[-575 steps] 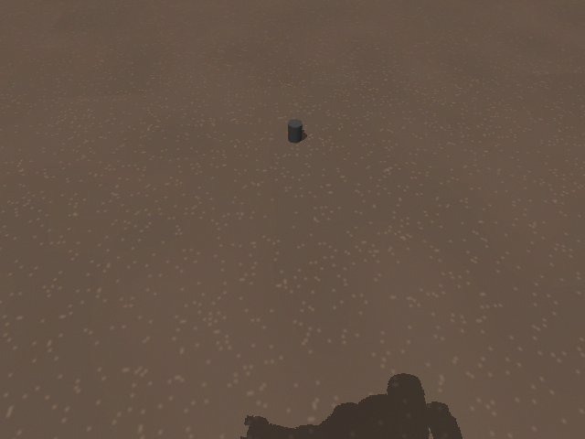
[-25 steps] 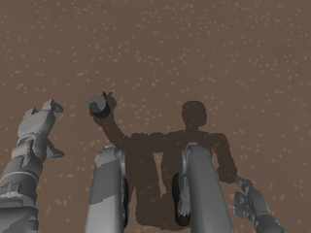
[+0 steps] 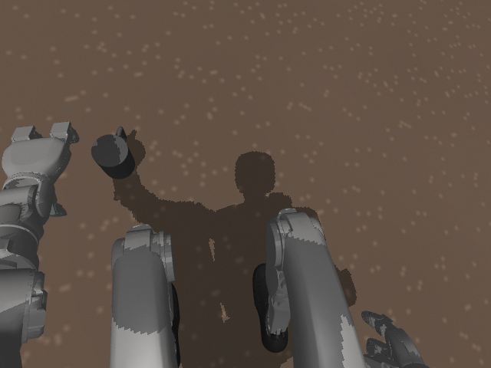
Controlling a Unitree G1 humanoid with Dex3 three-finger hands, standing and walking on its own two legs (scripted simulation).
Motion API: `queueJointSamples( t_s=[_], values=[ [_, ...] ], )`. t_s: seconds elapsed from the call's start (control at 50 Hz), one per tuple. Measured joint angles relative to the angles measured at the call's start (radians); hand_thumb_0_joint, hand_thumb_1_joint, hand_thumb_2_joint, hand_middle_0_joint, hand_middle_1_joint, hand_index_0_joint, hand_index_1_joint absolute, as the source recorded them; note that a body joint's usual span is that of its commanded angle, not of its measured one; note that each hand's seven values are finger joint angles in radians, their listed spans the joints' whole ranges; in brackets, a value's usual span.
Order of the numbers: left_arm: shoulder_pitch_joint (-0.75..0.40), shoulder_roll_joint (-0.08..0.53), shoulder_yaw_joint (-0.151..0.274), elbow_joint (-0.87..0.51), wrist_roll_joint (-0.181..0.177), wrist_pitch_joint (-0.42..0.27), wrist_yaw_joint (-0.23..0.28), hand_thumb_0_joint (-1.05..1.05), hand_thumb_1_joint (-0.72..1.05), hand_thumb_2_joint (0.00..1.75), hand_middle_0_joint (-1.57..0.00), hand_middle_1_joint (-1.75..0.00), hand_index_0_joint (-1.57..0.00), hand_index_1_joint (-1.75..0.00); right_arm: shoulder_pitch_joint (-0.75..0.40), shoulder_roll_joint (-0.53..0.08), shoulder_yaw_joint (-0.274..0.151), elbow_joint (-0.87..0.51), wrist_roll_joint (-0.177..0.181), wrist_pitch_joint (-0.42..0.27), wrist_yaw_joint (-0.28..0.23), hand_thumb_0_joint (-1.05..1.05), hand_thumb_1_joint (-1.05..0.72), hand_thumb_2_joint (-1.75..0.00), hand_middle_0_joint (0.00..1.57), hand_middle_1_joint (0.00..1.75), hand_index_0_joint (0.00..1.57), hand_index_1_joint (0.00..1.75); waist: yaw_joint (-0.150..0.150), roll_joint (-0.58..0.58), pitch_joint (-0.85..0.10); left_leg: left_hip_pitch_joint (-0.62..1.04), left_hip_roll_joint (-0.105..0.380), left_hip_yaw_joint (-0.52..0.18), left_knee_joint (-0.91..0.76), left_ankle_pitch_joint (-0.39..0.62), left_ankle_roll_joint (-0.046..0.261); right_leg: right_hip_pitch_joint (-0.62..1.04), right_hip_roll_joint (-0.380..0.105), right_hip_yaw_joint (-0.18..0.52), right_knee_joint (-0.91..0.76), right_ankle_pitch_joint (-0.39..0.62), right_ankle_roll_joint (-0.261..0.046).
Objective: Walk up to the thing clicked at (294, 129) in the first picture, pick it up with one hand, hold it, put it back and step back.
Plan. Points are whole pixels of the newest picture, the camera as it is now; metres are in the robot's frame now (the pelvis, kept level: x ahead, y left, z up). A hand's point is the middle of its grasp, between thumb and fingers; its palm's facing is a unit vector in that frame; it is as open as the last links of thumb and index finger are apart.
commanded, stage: rise first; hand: left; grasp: from above
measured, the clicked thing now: (116, 151) +0.53 +0.22 -0.33
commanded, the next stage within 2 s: none
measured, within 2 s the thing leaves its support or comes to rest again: neither
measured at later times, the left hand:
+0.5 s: hand (69, 171) +0.45 +0.28 -0.20, palm faces -0.47 -0.05 -0.88, open 13.9 cm
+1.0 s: hand (74, 168) +0.46 +0.28 -0.22, palm faces -0.46 -0.06 -0.88, open 14.0 cm
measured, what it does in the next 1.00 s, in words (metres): stands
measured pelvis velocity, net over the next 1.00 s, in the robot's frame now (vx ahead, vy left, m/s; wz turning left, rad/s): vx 0.01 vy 0.00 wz -0.03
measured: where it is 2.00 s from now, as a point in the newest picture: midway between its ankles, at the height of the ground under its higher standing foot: (220, 332)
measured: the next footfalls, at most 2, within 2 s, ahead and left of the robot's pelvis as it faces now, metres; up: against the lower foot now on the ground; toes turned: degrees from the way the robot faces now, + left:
none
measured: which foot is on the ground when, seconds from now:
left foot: down 0.00-1.00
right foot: down 0.00-1.00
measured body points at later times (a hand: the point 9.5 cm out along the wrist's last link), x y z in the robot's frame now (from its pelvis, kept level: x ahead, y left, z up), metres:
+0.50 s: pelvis +0.01 +0.00 -0.03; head +0.25 +0.05 +0.35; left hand +0.47 +0.28 -0.15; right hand +0.07 -0.28 -0.14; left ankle +0.09 +0.12 -0.35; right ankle +0.11 -0.14 -0.35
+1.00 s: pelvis +0.01 +0.00 -0.04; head +0.25 +0.05 +0.33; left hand +0.48 +0.28 -0.17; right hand +0.06 -0.28 -0.15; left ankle +0.09 +0.12 -0.35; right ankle +0.11 -0.14 -0.35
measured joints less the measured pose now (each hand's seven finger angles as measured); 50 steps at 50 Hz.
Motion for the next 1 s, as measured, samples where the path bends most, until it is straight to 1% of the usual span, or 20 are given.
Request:
queueJointSamples(
  t_s=[0.06, 0.16, 0.26, 0.4, 0.6, 0.82, 1.0],
  values=[
    [-0.021, 0.004, -0.003, 0.023, 0.026, -0.007, 0.015, 0.0, -0.52, 1.02, -0.09, -1.0, -0.08, -1.01, -0.006, 0.002, 0.004, -0.001, -0.007, 0.003, 0.006, 0.01, -0.9, -0.9, 0.21, 0.3, 0.2, 0.3, -0.005, 0.002, 0.005, -0.017, -0.002, 0.0, 0.016, -0.002, 0.001, -0.016, -0.001, 0.001, 0.016, -0.003, 0.002],
    [-0.054, 0.015, 0.003, 0.059, 0.058, -0.02, 0.042, 0.0, -0.51, 1.01, -0.08, -1.01, -0.08, -1.01, -0.017, 0.007, 0.011, -0.002, -0.022, 0.005, 0.015, 0.01, -0.9, -0.9, 0.21, 0.3, 0.2, 0.3, -0.01, 0.0, 0.018, -0.038, 0.0, -0.002, 0.039, -0.006, 0.0, -0.04, 0.002, 0.002, 0.04, -0.005, 0.006],
    [-0.078, 0.028, 0.014, 0.087, 0.077, -0.032, 0.058, 0.0, -0.51, 1.0, -0.09, -1.02, -0.09, -1.02, -0.021, 0.011, 0.018, -0.003, -0.035, 0.005, 0.022, 0.01, -0.9, -0.9, 0.21, 0.3, 0.2, 0.3, -0.013, -0.005, 0.028, -0.057, 0.003, -0.006, 0.061, -0.013, -0.004, -0.063, 0.007, 0.001, 0.062, -0.008, 0.005],
    [-0.103, 0.045, 0.029, 0.119, 0.083, -0.035, 0.077, 0.0, -0.51, 0.99, -0.09, -1.04, -0.1, -1.03, -0.02, 0.01, 0.023, 0.0, -0.05, 0.003, 0.029, 0.01, -0.9, -0.9, 0.21, 0.3, 0.2, 0.3, -0.022, -0.012, 0.041, -0.078, 0.005, -0.012, 0.087, -0.023, -0.009, -0.086, 0.011, -0.003, 0.087, -0.015, 0.003],
    [-0.107, 0.049, 0.04, 0.127, 0.089, -0.031, 0.09, 0.0, -0.5, 0.99, -0.08, -1.05, -0.1, -1.04, -0.008, 0.005, 0.025, 0.004, -0.057, 0.008, 0.039, 0.01, -0.91, -0.9, 0.21, 0.3, 0.2, 0.3, -0.032, -0.015, 0.047, -0.093, 0.006, -0.016, 0.106, -0.036, -0.01, -0.1, 0.013, -0.005, 0.103, -0.025, 0.003],
    [-0.123, 0.062, 0.045, 0.151, 0.091, -0.031, 0.104, 0.0, -0.51, 0.99, -0.08, -1.06, -0.1, -1.04, -0.005, -0.003, 0.037, 0.006, -0.061, 0.005, 0.044, 0.01, -0.91, -0.9, 0.21, 0.3, 0.2, 0.3, -0.043, -0.015, 0.054, -0.105, 0.007, -0.021, 0.12, -0.039, -0.011, -0.113, 0.016, -0.009, 0.114, -0.025, 0.003],
    [-0.141, 0.073, 0.04, 0.174, 0.089, -0.029, 0.11, 0.0, -0.51, 0.99, -0.09, -1.06, -0.1, -1.05, -0.008, -0.002, 0.045, 0.004, -0.065, 0.001, 0.045, 0.01, -0.91, -0.9, 0.21, 0.3, 0.2, 0.3, -0.05, -0.015, 0.062, -0.116, 0.006, -0.024, 0.135, -0.039, -0.011, -0.123, 0.017, -0.01, 0.126, -0.024, 0.004]
  ],
)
